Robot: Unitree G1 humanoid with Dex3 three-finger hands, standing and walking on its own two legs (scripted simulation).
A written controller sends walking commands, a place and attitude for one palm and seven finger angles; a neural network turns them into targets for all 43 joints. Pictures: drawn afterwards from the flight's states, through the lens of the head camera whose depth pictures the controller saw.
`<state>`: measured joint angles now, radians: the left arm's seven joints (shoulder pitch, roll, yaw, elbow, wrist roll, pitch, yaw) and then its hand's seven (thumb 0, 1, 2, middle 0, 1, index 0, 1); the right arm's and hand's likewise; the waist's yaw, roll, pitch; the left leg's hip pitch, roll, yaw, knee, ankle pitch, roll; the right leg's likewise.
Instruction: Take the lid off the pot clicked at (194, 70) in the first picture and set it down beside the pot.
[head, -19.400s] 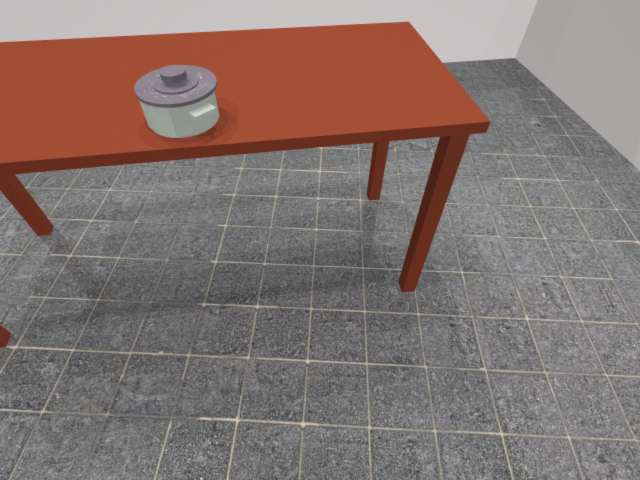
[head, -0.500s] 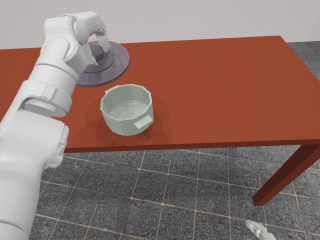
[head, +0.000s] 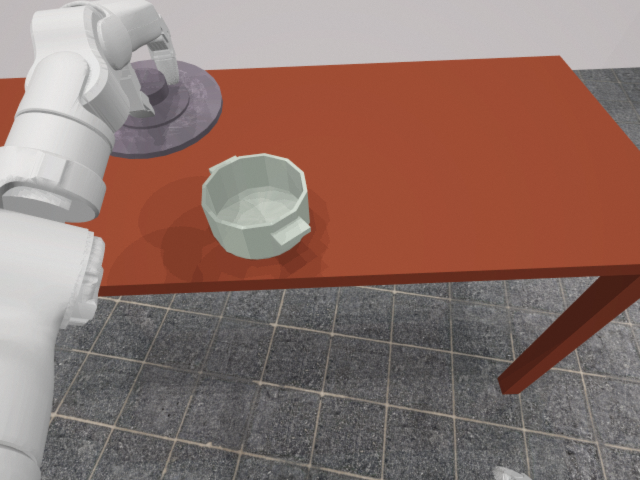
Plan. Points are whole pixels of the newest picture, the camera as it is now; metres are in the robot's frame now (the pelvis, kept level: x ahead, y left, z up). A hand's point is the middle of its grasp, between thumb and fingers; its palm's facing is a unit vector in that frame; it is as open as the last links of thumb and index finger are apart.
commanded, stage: move the lid sideways beside the pot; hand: left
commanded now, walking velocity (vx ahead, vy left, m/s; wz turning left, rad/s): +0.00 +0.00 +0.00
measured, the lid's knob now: (143, 87) +0.51 +0.19 +0.23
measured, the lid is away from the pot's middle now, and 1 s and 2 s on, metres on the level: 0.10 0.22 0.22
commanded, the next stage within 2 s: lower the lid onto the table in 1.14 s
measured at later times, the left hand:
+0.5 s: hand (60, 104) +0.46 +0.26 +0.24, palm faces -0.26 -0.07 -0.96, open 8.2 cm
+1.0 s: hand (23, 102) +0.47 +0.31 +0.24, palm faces -0.26 -0.09 -0.96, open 8.2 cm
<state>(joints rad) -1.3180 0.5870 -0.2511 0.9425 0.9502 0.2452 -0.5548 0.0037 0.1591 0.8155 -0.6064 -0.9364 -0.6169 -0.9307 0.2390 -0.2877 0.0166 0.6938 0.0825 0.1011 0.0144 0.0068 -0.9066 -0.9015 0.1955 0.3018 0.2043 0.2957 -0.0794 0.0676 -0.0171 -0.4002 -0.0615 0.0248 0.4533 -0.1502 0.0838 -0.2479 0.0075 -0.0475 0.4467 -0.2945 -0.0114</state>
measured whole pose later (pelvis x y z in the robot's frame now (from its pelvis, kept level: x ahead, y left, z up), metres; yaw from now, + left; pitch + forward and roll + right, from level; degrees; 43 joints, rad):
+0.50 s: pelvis -0.01 +0.01 +0.00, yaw +1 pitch +5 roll -2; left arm -1.28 0.70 -0.23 0.90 0.94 0.17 -0.60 0.01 0.16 0.81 -0.61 -0.94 -0.62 -0.93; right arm 0.23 -0.30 0.01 0.68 0.09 0.11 0.00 0.01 -0.91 -0.90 0.20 0.30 0.20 0.30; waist -0.06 0.05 0.00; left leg -0.43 -0.06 0.01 0.49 -0.16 0.10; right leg -0.25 0.01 -0.06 0.44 -0.29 0.00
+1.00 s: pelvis -0.01 +0.02 +0.00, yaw +1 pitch +7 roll -3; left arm -1.32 0.79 -0.18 1.00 0.96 0.10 -0.58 0.00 0.16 0.81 -0.61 -0.94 -0.62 -0.93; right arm 0.25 -0.30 0.03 0.70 0.09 0.13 0.00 0.01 -0.91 -0.90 0.20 0.30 0.21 0.30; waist -0.08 0.05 -0.01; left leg -0.47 -0.07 0.01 0.51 -0.16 0.11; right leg -0.29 0.00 -0.06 0.46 -0.29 0.00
